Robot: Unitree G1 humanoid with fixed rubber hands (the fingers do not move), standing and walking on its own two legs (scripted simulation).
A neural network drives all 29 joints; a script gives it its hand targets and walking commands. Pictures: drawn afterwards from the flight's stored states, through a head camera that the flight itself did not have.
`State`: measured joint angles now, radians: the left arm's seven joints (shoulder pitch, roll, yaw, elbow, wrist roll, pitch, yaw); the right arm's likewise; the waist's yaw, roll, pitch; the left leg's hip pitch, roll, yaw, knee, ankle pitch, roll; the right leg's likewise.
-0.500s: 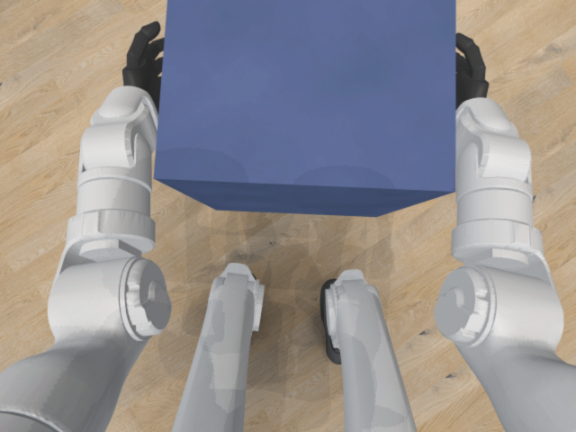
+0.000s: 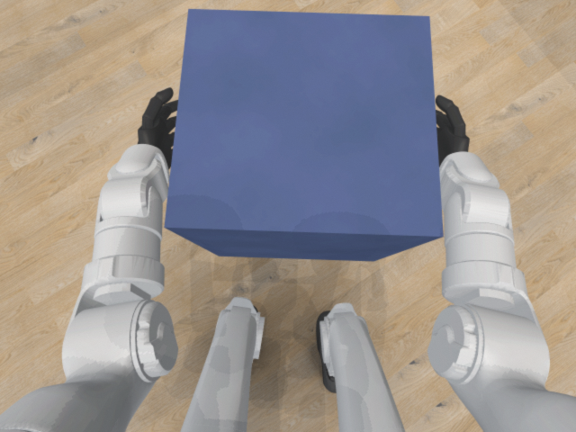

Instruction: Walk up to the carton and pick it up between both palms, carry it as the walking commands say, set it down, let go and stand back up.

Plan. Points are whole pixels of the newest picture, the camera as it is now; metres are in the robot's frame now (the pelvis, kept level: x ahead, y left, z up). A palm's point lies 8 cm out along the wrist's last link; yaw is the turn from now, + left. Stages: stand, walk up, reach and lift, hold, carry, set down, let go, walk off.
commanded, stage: reach and lift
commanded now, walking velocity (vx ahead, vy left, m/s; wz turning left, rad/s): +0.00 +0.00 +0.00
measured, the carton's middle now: (301, 162) +0.47 +0.00 -0.13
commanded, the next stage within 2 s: none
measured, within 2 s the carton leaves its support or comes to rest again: neither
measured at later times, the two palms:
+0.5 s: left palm (131, 151) +0.43 +0.19 +0.00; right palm (478, 158) +0.43 -0.19 +0.01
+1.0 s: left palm (95, 147) +0.40 +0.19 +0.08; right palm (527, 155) +0.41 -0.19 +0.08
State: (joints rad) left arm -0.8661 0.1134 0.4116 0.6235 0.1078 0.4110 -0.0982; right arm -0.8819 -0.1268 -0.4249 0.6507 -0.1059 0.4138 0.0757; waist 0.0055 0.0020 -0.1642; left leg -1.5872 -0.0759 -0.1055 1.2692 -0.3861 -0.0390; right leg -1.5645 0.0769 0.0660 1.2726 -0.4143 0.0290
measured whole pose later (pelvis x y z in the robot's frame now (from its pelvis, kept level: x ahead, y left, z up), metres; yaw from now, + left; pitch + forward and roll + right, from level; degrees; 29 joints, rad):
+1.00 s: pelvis +0.05 +0.00 +0.12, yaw +0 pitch +24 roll +0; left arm -0.46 0.01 0.37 0.47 0.15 0.41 -0.15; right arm -0.49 -0.04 -0.36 0.52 -0.16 0.41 0.14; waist 0.00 0.00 -0.13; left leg -0.84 -0.05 -0.12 0.67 -0.24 -0.02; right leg -0.83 0.05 0.10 0.68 -0.26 0.01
